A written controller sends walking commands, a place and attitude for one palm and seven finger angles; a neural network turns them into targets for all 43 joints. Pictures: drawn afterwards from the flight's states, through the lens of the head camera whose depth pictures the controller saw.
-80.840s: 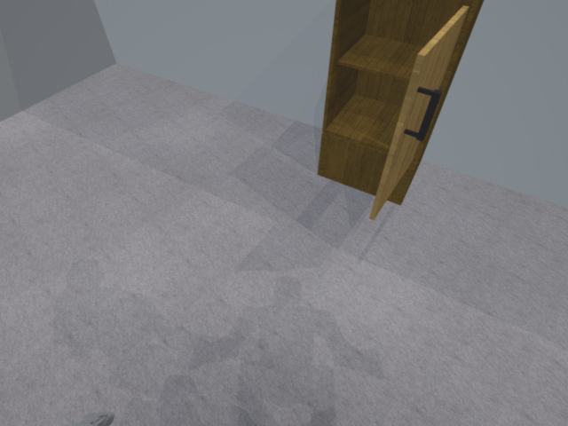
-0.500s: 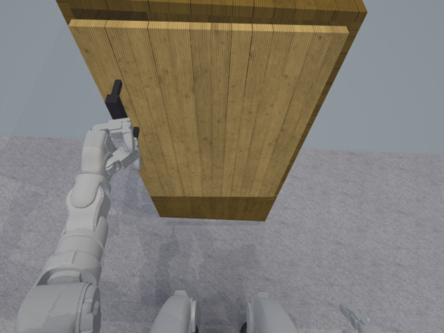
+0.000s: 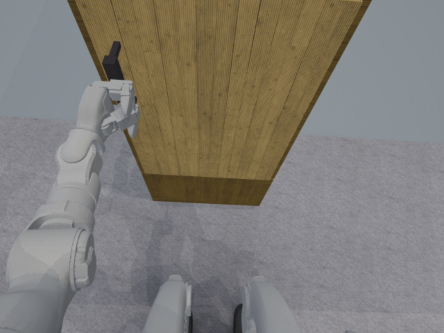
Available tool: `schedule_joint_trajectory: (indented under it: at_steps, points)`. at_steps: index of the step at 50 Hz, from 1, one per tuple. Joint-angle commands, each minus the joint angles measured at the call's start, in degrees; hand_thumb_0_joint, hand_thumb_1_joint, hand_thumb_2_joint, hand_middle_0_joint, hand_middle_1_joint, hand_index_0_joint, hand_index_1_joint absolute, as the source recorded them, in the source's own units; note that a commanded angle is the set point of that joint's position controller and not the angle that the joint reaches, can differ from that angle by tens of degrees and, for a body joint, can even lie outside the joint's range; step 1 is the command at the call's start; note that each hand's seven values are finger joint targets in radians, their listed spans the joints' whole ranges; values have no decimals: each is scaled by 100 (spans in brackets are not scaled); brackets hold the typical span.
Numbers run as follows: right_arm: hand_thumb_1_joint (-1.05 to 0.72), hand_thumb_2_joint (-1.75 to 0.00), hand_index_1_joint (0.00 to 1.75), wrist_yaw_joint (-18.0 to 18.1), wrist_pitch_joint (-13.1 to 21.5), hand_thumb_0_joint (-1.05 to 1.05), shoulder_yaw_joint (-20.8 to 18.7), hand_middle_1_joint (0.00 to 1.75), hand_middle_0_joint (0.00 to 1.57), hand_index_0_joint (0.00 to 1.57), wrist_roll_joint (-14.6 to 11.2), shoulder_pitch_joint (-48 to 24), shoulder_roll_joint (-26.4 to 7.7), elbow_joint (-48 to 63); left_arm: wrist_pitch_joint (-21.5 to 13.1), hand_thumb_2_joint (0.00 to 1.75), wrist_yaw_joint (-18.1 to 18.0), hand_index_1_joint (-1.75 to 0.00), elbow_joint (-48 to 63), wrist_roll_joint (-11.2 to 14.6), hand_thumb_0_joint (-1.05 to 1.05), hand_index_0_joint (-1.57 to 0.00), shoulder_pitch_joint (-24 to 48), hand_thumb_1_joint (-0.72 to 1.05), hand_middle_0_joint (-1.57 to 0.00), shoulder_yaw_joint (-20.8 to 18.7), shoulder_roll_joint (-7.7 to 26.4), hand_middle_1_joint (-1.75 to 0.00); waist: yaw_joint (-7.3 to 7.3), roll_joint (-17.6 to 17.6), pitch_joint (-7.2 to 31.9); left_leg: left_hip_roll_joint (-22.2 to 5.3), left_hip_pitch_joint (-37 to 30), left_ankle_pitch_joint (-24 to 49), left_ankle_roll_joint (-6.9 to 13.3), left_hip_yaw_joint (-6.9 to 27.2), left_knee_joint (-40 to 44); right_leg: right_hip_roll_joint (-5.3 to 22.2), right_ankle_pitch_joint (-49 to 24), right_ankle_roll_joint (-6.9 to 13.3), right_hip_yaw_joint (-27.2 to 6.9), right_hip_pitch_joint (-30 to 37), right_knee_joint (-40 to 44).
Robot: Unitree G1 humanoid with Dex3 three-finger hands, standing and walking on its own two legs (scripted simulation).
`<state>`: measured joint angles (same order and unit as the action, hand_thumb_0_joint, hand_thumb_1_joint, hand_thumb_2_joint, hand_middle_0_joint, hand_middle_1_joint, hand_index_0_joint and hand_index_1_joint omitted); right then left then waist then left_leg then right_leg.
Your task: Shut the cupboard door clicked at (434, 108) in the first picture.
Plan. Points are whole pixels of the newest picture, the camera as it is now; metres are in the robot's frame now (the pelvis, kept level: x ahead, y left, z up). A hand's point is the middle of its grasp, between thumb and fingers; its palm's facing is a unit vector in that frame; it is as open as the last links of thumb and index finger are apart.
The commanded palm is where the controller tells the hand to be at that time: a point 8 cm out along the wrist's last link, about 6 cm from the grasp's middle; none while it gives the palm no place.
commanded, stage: pull the fist back off the door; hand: left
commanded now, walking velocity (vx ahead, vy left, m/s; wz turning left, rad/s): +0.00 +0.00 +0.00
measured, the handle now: (123, 85) +0.54 +0.18 +0.07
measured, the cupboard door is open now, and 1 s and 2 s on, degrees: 0 0 0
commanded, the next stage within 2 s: draw the hand back to the body in 0.92 s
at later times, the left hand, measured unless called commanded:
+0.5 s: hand (143, 116) +0.48 +0.14 +0.07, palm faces +0.01 -1.00 -0.02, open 3.2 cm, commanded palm +0.44 +0.18 +0.07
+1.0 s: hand (140, 147) +0.41 +0.14 +0.07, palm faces +0.01 -1.00 -0.01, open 3.1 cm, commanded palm +0.39 +0.18 +0.07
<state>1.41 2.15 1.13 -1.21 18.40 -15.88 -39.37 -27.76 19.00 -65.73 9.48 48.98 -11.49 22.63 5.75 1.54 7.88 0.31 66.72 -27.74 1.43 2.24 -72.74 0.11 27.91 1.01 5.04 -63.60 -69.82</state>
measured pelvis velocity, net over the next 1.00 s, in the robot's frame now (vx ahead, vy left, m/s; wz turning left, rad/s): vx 0.05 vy -0.01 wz -0.02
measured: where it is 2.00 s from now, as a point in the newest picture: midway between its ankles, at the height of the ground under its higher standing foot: outside the picture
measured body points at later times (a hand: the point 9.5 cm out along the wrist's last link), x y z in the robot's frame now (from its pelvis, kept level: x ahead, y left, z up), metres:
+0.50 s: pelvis -0.02 +0.00 +0.00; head +0.09 +0.01 +0.43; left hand +0.47 +0.19 +0.07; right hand +0.02 -0.27 -0.12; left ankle +0.06 +0.10 -0.62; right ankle +0.05 -0.12 -0.62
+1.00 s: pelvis +0.05 -0.01 +0.03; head +0.14 -0.01 +0.47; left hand +0.41 +0.19 +0.07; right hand +0.19 -0.26 -0.08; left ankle +0.06 +0.10 -0.62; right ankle +0.05 -0.12 -0.62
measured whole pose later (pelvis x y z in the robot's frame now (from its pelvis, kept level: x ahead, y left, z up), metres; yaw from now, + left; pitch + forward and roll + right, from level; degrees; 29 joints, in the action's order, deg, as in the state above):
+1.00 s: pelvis +0.05 -0.01 +0.03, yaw -1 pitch +19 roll -1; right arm 0.1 0.6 -1.2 -0.7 12.9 -14.4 -33.3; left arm -27.1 4.6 -31.9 9.2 14.8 -6.6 10.2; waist 1.2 1.1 8.5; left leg 0.1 53.7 -30.0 1.0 0.3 -65.2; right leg -0.8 29.9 1.1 2.3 -52.5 -63.9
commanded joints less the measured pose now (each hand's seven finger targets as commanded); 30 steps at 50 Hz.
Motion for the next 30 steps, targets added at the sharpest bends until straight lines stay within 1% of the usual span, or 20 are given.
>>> schedule_joint_trajectory:
  at_steps: [1, 2, 3, 4, 5, 8, 11, 13, 14, 15, 16, 17, 19, 21, 23, 25, 26, 28, 29, 30]
  points:
    - [-90, -90, 30, 110, 291, 0, -306, 30, 20, 20, -37, 626, -1071, 352, -59, 90, -19, -150, 1121, -129, 0, -130, 3911, 90, -130, 300, 708, -150, 908, 573, 2157, -108, -1983, -670, 77, 500, 1135, -165, 204, 85, -429, -48, 1117]
    - [-90, -90, 30, 130, 335, 0, -292, 30, 20, 20, -38, 623, -1090, 341, -48, 90, -3, -150, 1236, -127, 0, -130, 4040, 90, -130, 341, 720, -150, 920, 661, 2234, -111, -2003, -731, 80, 509, 1138, -156, 232, 90, -427, -86, 1086]
    - [-90, -90, 30, 163, 374, 0, -309, 30, 20, 20, 45, 577, -1008, 409, 22, 90, -816, -150, 1217, 405, 0, -130, 4094, 90, -130, -593, 679, -150, 612, 747, 2263, -64, -1891, -965, 13, 664, 1305, -144, 223, 97, -372, -129, 1031]
    - [-90, -90, 30, 104, 413, 0, -295, 30, 20, 20, 85, 557, -988, 403, 55, 90, -1220, -150, 1033, 272, 0, -130, 3796, 90, -130, -361, 363, -150, 692, 650, 2294, -92, -1948, -1149, -26, 718, 1388, -136, 269, 43, -315, -189, 984]
    - [-90, -90, 30, 57, 412, 0, -319, 30, 20, 20, 139, 592, -1005, 401, 53, 90, -1515, -150, 1006, 155, 0, -130, 3690, 90, -130, -359, 285, -150, 714, 446, 2226, -98, -1896, -1236, -33, 751, 1415, -122, 279, 25, -277, -216, 983]
    - [-90, -90, 30, -80, 394, 0, -350, 30, 20, 20, 251, 694, -1029, 408, -119, 90, -1925, -150, 1167, -324, 0, -130, 3844, 90, -130, -317, 531, -150, 709, 572, 2482, -18, -1835, -1074, -14, 616, 1304, -113, 266, 31, -323, -16, 989]
    - [-90, -90, 30, -156, 338, 0, -349, 30, 20, 20, 259, 678, -1039, 441, -243, 90, -1898, -150, 994, -712, 0, -130, 3708, 90, -130, -180, 689, -150, 717, 408, 2315, -12, -1649, -1172, -4, 512, 1294, -113, 437, 44, -386, 132, 1083]
    - [-90, -90, 30, -166, 321, 0, -339, 30, 20, 20, 256, 653, -1047, 485, -293, 90, -1799, -150, 894, -758, 0, -130, 3632, 90, -130, -198, 773, -150, 729, 341, 2197, 9, -1488, -1253, 23, 440, 1242, -124, 552, 51, -435, 173, 1129]
    - [-90, -90, 30, -171, 315, 0, -336, 30, 20, 20, 249, 627, -1041, 509, -331, 90, -1740, -150, 972, -779, 0, -130, 3601, 90, -130, -158, 791, -150, 683, 476, 2253, 17, -1458, -1194, 21, 388, 1216, -108, 563, 54, -475, 232, 1130]
    - [-90, -90, 30, -180, 311, 0, -334, 30, 20, 20, 238, 602, -1025, 541, -330, 90, -1671, -150, 981, -729, 0, -130, 3502, 90, -130, -113, 711, -150, 655, 508, 2268, 23, -1449, -1217, 16, 362, 1207, -112, 606, 57, -491, 262, 1143]
    - [-90, -90, 30, -173, 298, 0, -332, 30, 20, 20, 224, 596, -1034, 562, -313, 90, -1617, -150, 922, -677, 0, -130, 3343, 90, -130, -206, 780, -150, 623, 329, 2194, 14, -1385, -1251, 18, 372, 1229, -117, 662, 57, -503, 335, 1177]
    - [-90, -90, 30, -163, 285, 0, -332, 30, 20, 20, 203, 570, -1042, 597, -308, 90, -1565, -150, 977, -618, 0, -130, 3220, 90, -130, -273, 850, -150, 553, 358, 2208, 14, -1369, -1221, 13, 346, 1241, -113, 690, 65, -523, 399, 1185]
    - [-90, -90, 30, -164, 292, 0, -353, 30, 20, 20, 177, 547, -1017, 658, -307, 90, -1442, -150, 1136, -395, 0, -130, 2944, 90, -130, -233, 592, -150, 464, 411, 2403, 11, -1543, -1107, 5, 352, 1291, -119, 588, 64, -504, 491, 1169]
    - [-90, -90, 30, -154, 265, 0, -363, 30, 20, 20, 148, 528, -1011, 690, -271, 90, -1381, -150, 1272, -274, 0, -130, 2674, 90, -130, -263, 553, -150, 411, 310, 2319, -10, -1555, -1051, 8, 329, 1340, -119, 564, 56, -508, 578, 1219]
    - [-90, -90, 30, -160, 253, 0, -371, 30, 20, 20, 141, 536, -982, 762, -276, 90, -1376, -150, 1438, -198, 0, -130, 2323, 90, -130, -316, 482, -150, 275, 334, 2386, 3, -1634, -876, 6, 304, 1396, -131, 453, 66, -486, 753, 1210]
    - [-90, -90, 30, -162, 207, 0, -405, 30, 20, 20, 126, 521, -969, 796, -319, 90, -1418, -150, 1738, -178, 0, -130, 1943, 90, -130, -490, 604, -150, 151, 155, 2517, -28, -1723, -627, 6, 264, 1430, -126, 311, 54, -481, 983, 1233]
    - [-90, -90, 30, -173, 185, 0, -413, 30, 20, 20, 119, 507, -922, 842, -325, 90, -1440, -150, 1868, -165, 0, -130, 1630, 90, -130, -494, 517, -150, 84, 107, 2557, -12, -1724, -370, 18, 167, 1412, -133, 181, 45, -508, 1202, 1297]
    - [-90, -90, 30, -173, 132, 0, -431, 30, 20, 20, 125, 495, -902, 912, -376, 90, -1501, -150, 2243, -171, 0, -130, 1108, 90, -130, -690, 687, -150, -57, 100, 2711, -24, -1825, 99, 17, 81, 1385, -151, -150, 51, -519, 1509, 1291]
    - [-90, -90, 30, -185, 93, 0, -430, 30, 20, 20, 111, 478, -854, 945, -383, 90, -1524, -150, 2459, -173, 0, -130, 880, 90, -130, -578, 517, -150, -68, 115, 2704, -43, -1952, 374, 9, 65, 1422, -152, -407, 45, -490, 1599, 1299]
    - [-90, -90, 30, -189, 61, 0, -448, 30, 20, 20, 102, 466, -829, 960, -380, 90, -1544, -150, 2602, -172, 0, -130, 667, 90, -130, -525, 415, -150, -70, -37, 2638, -60, -1997, 523, 9, 38, 1427, -161, -560, 29, -484, 1688, 1330]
